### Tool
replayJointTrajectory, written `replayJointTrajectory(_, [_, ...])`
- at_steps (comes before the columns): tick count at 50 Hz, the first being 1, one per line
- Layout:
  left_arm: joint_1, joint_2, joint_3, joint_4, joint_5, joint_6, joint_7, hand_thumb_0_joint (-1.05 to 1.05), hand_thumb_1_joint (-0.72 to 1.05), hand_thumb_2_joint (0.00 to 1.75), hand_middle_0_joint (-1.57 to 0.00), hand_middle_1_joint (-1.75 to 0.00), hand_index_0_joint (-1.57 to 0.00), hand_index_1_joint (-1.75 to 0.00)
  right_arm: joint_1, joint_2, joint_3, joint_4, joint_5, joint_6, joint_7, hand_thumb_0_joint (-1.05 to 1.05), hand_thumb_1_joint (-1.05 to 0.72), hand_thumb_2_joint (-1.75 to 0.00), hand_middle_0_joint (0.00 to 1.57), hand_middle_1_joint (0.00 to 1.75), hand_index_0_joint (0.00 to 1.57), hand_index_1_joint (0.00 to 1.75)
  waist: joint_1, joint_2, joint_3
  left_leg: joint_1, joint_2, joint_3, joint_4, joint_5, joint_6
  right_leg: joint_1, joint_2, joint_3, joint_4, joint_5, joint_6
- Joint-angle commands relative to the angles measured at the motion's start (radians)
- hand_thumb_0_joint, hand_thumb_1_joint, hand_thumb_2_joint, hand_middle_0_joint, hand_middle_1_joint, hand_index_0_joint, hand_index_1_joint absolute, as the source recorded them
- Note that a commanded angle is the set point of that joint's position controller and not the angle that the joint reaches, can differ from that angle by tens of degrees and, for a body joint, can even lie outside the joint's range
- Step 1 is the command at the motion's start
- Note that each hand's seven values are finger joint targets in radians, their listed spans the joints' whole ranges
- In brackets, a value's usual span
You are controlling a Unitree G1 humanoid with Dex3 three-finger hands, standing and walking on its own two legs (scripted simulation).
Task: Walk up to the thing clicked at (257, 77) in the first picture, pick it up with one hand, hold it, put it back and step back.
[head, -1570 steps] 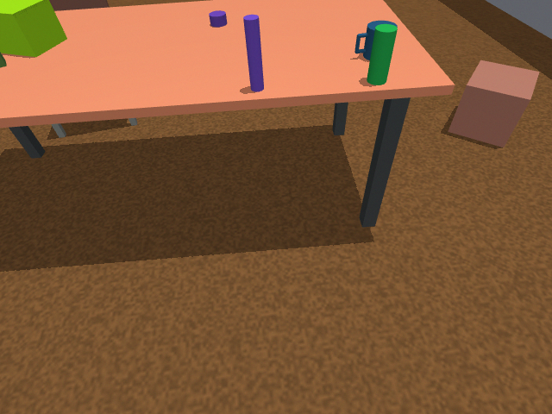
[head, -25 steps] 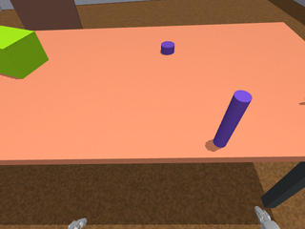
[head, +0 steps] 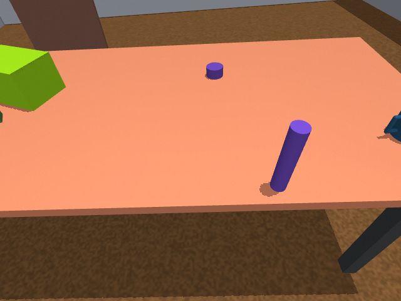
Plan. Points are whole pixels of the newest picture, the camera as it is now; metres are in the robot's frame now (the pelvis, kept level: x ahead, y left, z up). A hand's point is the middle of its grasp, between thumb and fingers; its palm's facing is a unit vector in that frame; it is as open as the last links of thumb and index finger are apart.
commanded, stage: home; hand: right
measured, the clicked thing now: (287, 160) +0.41 -0.17 +0.06
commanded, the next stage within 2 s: stand in 1.22 s
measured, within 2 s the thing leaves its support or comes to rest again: neither
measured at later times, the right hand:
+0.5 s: hand out of the picture +0.07 -0.25 -0.15, palm faces -0.05 +0.94 -0.35, open 17.4 cm
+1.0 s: hand out of the picture +0.08 -0.25 -0.15, palm faces -0.03 +0.94 -0.35, open 17.4 cm
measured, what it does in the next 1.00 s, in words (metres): stands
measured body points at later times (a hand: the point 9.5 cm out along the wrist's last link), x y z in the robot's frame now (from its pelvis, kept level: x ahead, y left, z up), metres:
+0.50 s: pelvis +0.01 +0.00 +0.00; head +0.01 +0.01 +0.45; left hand +0.07 +0.31 -0.13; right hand +0.08 -0.30 -0.13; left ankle +0.01 +0.15 -0.74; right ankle +0.03 -0.13 -0.74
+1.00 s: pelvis +0.02 +0.01 +0.00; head +0.02 +0.01 +0.45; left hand +0.09 +0.31 -0.13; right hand +0.09 -0.30 -0.13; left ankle +0.01 +0.15 -0.74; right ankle +0.03 -0.13 -0.74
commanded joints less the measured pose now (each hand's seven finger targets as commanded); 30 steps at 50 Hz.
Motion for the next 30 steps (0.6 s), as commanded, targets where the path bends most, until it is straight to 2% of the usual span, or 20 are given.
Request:
replayJointTrajectory(1, [-0.061,0.239,0.050,-0.048,0.004,-0.019,0.018,0.00,0.90,0.90,-0.20,-0.30,-0.20,-0.30,-0.034,-0.214,-0.042,-0.050,0.003,-0.019,-0.016,0.00,0.56,-0.04,0.05,0.05,0.05,0.05,0.002,-0.024,0.012,-0.068,0.052,-0.057,-0.106,-0.092,0.063,-0.037,-0.089,0.110,-0.145,-0.179,-0.041])
replayJointTrajectory(6, [-0.044,0.218,0.048,-0.037,0.002,-0.021,0.016,0.00,0.90,0.90,-0.20,-0.30,-0.20,-0.30,-0.048,-0.219,-0.045,-0.046,0.005,-0.024,-0.017,0.00,0.56,-0.04,0.05,0.05,0.05,0.05,0.009,0.018,-0.024,-0.057,0.069,-0.067,-0.118,-0.068,0.065,-0.006,-0.087,0.099,-0.121,-0.087,-0.039])
replayJointTrajectory(8, [-0.046,0.211,0.047,-0.034,0.000,-0.025,0.017,0.00,0.90,0.90,-0.20,-0.30,-0.20,-0.30,-0.057,-0.213,-0.042,-0.045,0.007,-0.028,-0.018,0.00,0.56,-0.04,0.05,0.05,0.05,0.05,0.012,0.011,-0.036,-0.036,0.075,-0.068,-0.109,0.029,0.062,0.010,-0.089,0.093,-0.109,-0.001,-0.037])
replayJointTrajectory(11, [-0.057,0.211,0.048,-0.029,-0.002,-0.025,0.019,0.00,0.90,0.90,-0.20,-0.30,-0.20,-0.30,-0.052,-0.212,-0.042,-0.039,0.008,-0.026,-0.019,0.00,0.56,-0.05,0.05,0.05,0.05,0.05,0.006,0.004,-0.035,-0.034,0.071,-0.058,-0.110,0.024,0.063,0.018,-0.090,0.090,-0.113,0.005,-0.033])
replayJointTrajectory(13, [-0.060,0.210,0.047,-0.026,-0.003,-0.023,0.020,0.00,0.90,0.90,-0.20,-0.30,-0.20,-0.30,-0.060,-0.212,-0.043,-0.039,0.010,-0.026,-0.021,0.00,0.55,-0.05,0.05,0.05,0.05,0.05,0.006,0.004,-0.051,-0.011,0.078,-0.060,-0.107,0.086,0.061,0.027,-0.094,0.087,-0.101,0.058,-0.040])
replayJointTrajectory(16, [-0.055,0.211,0.046,-0.020,-0.002,-0.021,0.020,0.00,0.90,0.90,-0.20,-0.30,-0.20,-0.30,-0.063,-0.210,-0.043,-0.034,0.011,-0.023,-0.021,0.00,0.55,-0.05,0.05,0.05,0.05,0.05,0.009,0.003,-0.025,-0.026,0.071,-0.059,-0.120,0.017,0.060,0.005,-0.088,0.086,-0.119,-0.026,-0.036])
replayJointTrajectory(19, [-0.065,0.208,0.046,-0.021,0.000,-0.023,0.021,0.00,0.90,0.90,-0.20,-0.30,-0.20,-0.30,-0.069,-0.209,-0.044,-0.034,0.013,-0.020,-0.019,0.00,0.54,-0.06,0.05,0.05,0.05,0.05,0.007,-0.015,-0.031,-0.016,0.074,-0.057,-0.108,0.058,0.061,0.013,-0.094,0.090,-0.125,0.014,-0.035])
replayJointTrajectory(21, [-0.070,0.208,0.047,-0.023,-0.004,-0.025,0.021,0.00,0.90,0.90,-0.20,-0.30,-0.20,-0.30,-0.065,-0.216,-0.046,-0.034,0.011,-0.023,-0.020,0.00,0.55,-0.05,0.05,0.05,0.05,0.05,0.003,0.003,-0.058,0.000,0.079,-0.054,-0.105,0.118,0.060,0.040,-0.098,0.090,-0.107,0.099,-0.036])
replayJointTrajectory(29, [-0.072,0.206,0.048,-0.021,-0.002,-0.024,0.023,0.00,0.90,0.90,-0.20,-0.30,-0.20,-0.30,-0.086,-0.211,-0.049,-0.031,0.013,-0.017,-0.019,0.00,0.57,-0.04,0.05,0.05,0.05,0.05,0.003,0.001,-0.038,0.009,0.077,-0.053,-0.110,0.090,0.059,0.022,-0.095,0.082,-0.130,0.055,-0.028])
replayJointTrajectory(30, [-0.074,0.211,0.049,-0.022,-0.001,-0.026,0.024,0.00,0.90,0.90,-0.20,-0.30,-0.20,-0.30,-0.082,-0.208,-0.050,-0.031,0.013,-0.018,-0.019,0.00,0.56,-0.05,0.05,0.05,0.05,0.05,0.000,-0.003,-0.060,0.020,0.081,-0.052,-0.107,0.112,0.058,0.037,-0.100,0.084,-0.123,0.083,-0.032])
